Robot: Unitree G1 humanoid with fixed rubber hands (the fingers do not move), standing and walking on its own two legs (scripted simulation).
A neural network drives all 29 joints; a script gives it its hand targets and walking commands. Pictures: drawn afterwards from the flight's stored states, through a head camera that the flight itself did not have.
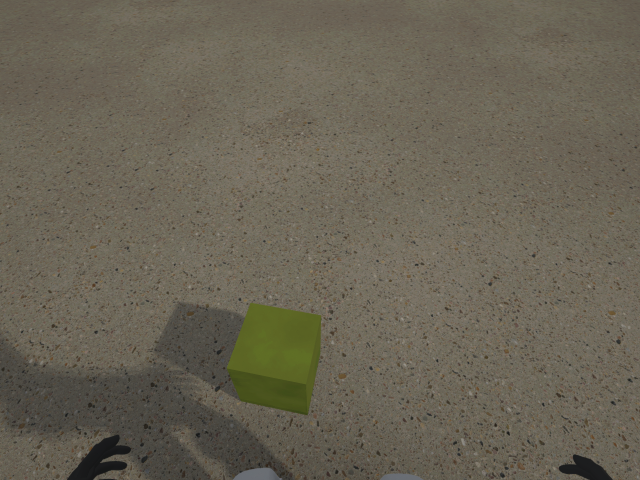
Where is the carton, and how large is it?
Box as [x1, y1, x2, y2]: [227, 303, 320, 414]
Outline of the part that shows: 250,303 227,366 228,372 240,399 242,401 307,414 319,356 320,315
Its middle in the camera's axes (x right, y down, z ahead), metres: -0.12 +0.37 +1.13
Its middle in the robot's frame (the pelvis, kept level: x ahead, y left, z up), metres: +0.53 +0.13 -0.62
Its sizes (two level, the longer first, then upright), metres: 0.210 0.200 0.250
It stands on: the floor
